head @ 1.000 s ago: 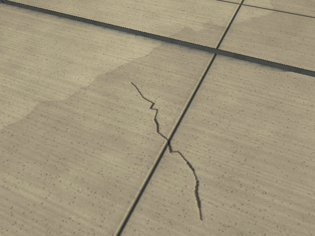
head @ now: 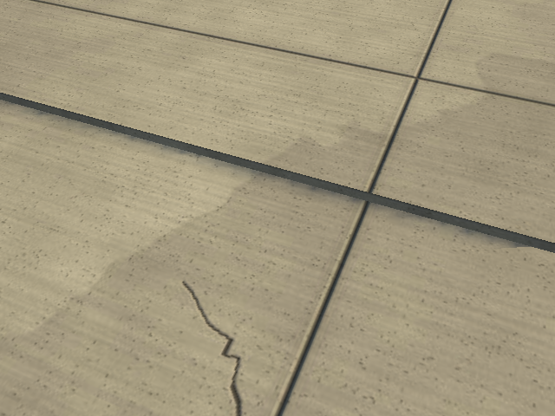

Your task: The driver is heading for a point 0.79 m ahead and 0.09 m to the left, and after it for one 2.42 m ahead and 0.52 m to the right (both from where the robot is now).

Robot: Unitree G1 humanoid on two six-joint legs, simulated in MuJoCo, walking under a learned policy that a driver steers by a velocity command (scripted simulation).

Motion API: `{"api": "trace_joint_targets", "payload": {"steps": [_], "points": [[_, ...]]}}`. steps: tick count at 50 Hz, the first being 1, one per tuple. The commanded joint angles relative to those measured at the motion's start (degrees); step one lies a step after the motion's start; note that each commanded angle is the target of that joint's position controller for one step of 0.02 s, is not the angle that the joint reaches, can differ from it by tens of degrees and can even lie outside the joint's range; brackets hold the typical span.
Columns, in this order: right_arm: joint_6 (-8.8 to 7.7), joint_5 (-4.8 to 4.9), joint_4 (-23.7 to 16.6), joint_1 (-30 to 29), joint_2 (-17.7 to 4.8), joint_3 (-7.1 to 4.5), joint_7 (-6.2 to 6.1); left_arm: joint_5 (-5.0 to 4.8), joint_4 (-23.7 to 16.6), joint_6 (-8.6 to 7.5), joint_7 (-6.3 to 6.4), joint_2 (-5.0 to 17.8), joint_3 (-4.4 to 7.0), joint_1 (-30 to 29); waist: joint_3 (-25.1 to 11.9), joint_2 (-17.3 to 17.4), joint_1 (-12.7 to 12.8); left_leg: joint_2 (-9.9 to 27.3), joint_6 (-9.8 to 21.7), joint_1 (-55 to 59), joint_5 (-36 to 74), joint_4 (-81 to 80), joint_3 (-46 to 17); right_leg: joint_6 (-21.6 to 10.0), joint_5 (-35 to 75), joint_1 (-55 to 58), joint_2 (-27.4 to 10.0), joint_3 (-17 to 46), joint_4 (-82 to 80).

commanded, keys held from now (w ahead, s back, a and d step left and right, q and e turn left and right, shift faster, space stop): w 0.98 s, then no key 0.02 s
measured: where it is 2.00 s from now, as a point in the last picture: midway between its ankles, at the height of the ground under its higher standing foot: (306, 319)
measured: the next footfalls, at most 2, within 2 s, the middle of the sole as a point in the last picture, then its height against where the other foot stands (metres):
left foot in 0.28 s outside the picture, level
right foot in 0.84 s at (345, 363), level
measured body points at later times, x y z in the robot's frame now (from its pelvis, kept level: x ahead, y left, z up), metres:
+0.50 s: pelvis +0.28 +0.08 +0.00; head +0.30 +0.09 +0.45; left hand +0.38 +0.35 -0.14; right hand +0.33 -0.19 -0.14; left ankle +0.30 +0.16 -0.75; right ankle +0.32 -0.10 -0.67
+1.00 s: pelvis +0.56 +0.01 -0.01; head +0.59 +0.00 +0.44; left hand +0.65 +0.27 -0.13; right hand +0.63 -0.26 -0.15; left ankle +0.51 +0.16 -0.66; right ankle +0.61 -0.08 -0.75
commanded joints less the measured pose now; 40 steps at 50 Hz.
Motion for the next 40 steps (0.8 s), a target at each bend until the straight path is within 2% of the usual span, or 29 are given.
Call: {"api": "trace_joint_targets", "payload": {"steps": [1, 6, 9, 11, 12, 13, 14, 15, 16, 17, 18, 19, 20, 22, 25, 27, 31, 36, 38, 39, 40], "points": [[-0.55, -0.01, -3.30, -3.13, -1.65, -0.34, 0.32, -0.36, -2.55, -0.52, 0.95, 8.80, 1.61, -0.38, 2.63, -6.07, -1.01, -0.20, -0.58, -1.76, 8.10, -8.54, 0.43, -7.05, 10.63, 0.15, -14.88, 8.70, -7.34], [-1.11, 0.57, -5.91, -11.48, -1.09, 0.34, 1.55, -0.82, 0.09, 0.24, 1.25, 9.29, 1.81, 4.49, 5.40, -5.79, 1.75, -2.23, -0.14, -2.12, 8.64, -18.05, 2.14, -6.82, 9.99, 6.59, -16.44, 7.48, -6.05], [-1.75, 0.85, -7.55, -14.07, -1.47, 0.53, 2.69, -1.08, 1.23, 1.08, 1.62, 9.84, 2.25, 5.43, 6.22, -6.21, 1.58, -2.88, 1.40, -2.21, 3.94, -21.12, 2.27, -6.39, 13.34, 11.38, -18.80, 7.85, -2.87], [-2.10, 0.92, -7.32, -11.56, -2.82, 0.08, 3.10, -1.21, 1.18, 1.49, 1.79, 10.61, 2.63, 4.03, 4.45, -7.24, -0.52, -4.45, 2.94, 3.58, 0.06, -22.62, 3.48, -5.39, 21.44, 12.46, -19.33, 7.52, 0.67], [-2.22, 0.81, -6.34, -7.61, -4.20, -0.62, 3.02, -1.23, 0.89, 1.69, 1.82, 11.16, 2.79, 2.68, 1.82, -8.12, -2.92, -6.43, 3.92, 10.46, -1.01, -23.10, 5.16, -4.66, 31.09, 11.97, -18.61, 6.65, 4.94], [-2.22, 0.63, -3.66, 0.81, -6.32, -1.91, 2.72, -1.15, 0.59, 1.98, 1.79, 10.49, 2.51, 1.44, -2.97, -7.62, -7.17, -8.47, 5.39, 22.00, -0.18, -24.04, 6.70, -3.29, 38.34, 9.60, -15.86, 4.50, 14.33], [-2.15, 0.14, -0.82, 11.89, -9.96, -3.26, 2.18, -0.54, -0.48, 1.97, 1.73, 8.87, 1.72, 1.11, -10.77, -4.53, -11.22, -2.54, 8.44, 40.07, 0.88, -21.99, 0.02, -1.34, 30.12, -0.91, -12.79, 2.40, 29.47], [-1.82, -0.66, 0.67, 18.92, -15.65, -4.61, 1.90, -0.14, -1.20, 0.81, 1.04, 1.91, -0.35, 7.68, -19.47, 9.58, -9.20, 12.44, 17.78, 62.77, -7.00, -25.63, -26.54, 3.09, 0.43, -24.96, -2.56, 0.98, 53.04], [-1.69, -0.23, 0.75, 18.83, -11.28, -3.11, 2.00, -1.09, -0.25, -0.82, 0.64, 3.80, -0.09, 6.77, -22.89, 10.87, -9.70, 15.11, 19.09, 64.33, -12.20, -34.04, -40.13, 2.51, -23.50, -32.81, -0.90, 9.85, 62.10], [-1.82, 0.26, 0.00, 13.43, -8.30, -2.14, 1.95, -2.70, -1.96, -1.73, 0.42, 8.63, 1.23, 1.22, -13.64, 7.85, -8.91, 13.07, 15.64, 56.86, -13.66, -34.85, -31.69, 1.34, -20.71, -38.02, -4.67, 10.27, 65.17], [-1.82, 0.20, -1.37, 8.10, -6.18, -1.44, 1.91, -2.92, -3.04, -1.97, 0.68, 9.17, 1.34, -2.77, -8.05, 3.58, -7.23, 10.86, 13.54, 47.52, -10.54, -36.16, -23.44, 0.83, -15.01, -37.27, -8.06, 8.37, 62.96], [-1.89, -0.26, -1.82, 4.40, -4.28, -0.83, 2.17, -2.16, -3.29, -1.65, 1.15, 8.68, 1.68, -4.71, -3.81, 0.49, -5.39, 8.51, 12.38, 38.78, -6.35, -38.33, -17.68, 1.00, -10.84, -34.67, -10.18, 7.32, 59.00], [-2.15, -0.82, -1.80, 2.76, -2.84, -0.33, 2.37, -1.57, -3.05, -0.80, 1.51, 7.81, 2.05, -3.79, -2.17, 1.43, -3.25, 6.33, 11.25, 33.22, -3.76, -40.24, -13.50, 1.02, -8.08, -30.74, -11.95, 7.70, 55.65], [-2.40, -0.88, -0.74, 3.57, -2.85, -0.33, 2.51, -1.31, -2.45, 0.70, 1.70, 5.03, 1.87, -1.55, -1.24, 2.36, -1.68, 4.75, 11.64, 28.37, -0.69, -42.98, -9.53, 1.54, -6.00, -27.00, -12.61, 7.09, 52.51], [-2.56, -0.82, 0.79, 6.70, -5.51, -0.88, 1.49, -0.75, -4.33, 1.36, 1.96, 5.35, 2.22, -6.22, 1.24, 0.81, -1.91, 4.68, 12.44, 28.61, 4.68, -44.98, -6.32, 3.14, 0.65, -32.03, -13.11, 6.66, 45.14], [-2.21, -0.63, 1.55, 8.71, -5.75, -0.83, 0.80, -0.45, -5.68, 1.21, 1.77, 5.09, 2.24, -10.36, 1.88, 0.39, -2.87, 4.19, 11.69, 30.59, 6.63, -45.23, -4.58, 3.82, 6.77, -34.54, -12.88, 6.38, 38.48], [-1.82, -0.03, 2.82, 12.16, -6.28, -0.73, 0.24, -0.83, -7.77, 0.76, 0.90, 3.75, 1.56, -18.23, 3.44, 0.69, -5.30, 2.62, 9.87, 32.52, 5.26, -45.78, -1.07, 3.81, 15.40, -32.43, -10.58, 4.21, 25.52], [-0.67, 0.42, 5.41, 16.69, -6.97, -1.14, -0.04, -1.41, -10.70, 0.17, -0.69, 4.07, 0.92, -25.64, 5.90, 0.67, -7.36, 6.09, 9.75, 41.71, 5.92, -42.47, -1.46, 2.66, 11.66, -34.45, -9.14, 3.84, 18.08], [-0.14, 0.57, 5.79, 16.40, -7.60, -1.53, -0.29, -1.50, -11.32, -0.24, -1.35, 5.03, 1.05, -25.51, 5.42, 1.36, -6.25, 7.59, 8.99, 44.61, 10.25, -39.72, -1.81, 1.25, 7.45, -32.63, -8.39, 3.54, 16.36], [0.09, 0.59, 5.68, 15.58, -8.01, -1.71, -0.35, -1.53, -11.00, -0.39, -1.48, 5.97, 1.40, -23.56, 4.16, 2.04, -4.87, 7.71, 8.37, 45.14, 15.49, -37.55, -1.62, 0.44, 5.44, -28.90, -7.38, 2.78, 15.70], [0.32, 0.65, 5.36, 14.16, -8.52, -1.85, -0.38, -1.40, -10.00, -0.51, -1.42, 7.38, 2.11, -19.47, 1.51, 2.83, -2.32, 6.90, 7.57, 44.79, 25.03, -32.95, -0.63, -0.59, 4.34, -22.00, -5.43, 1.08, 15.02]]}}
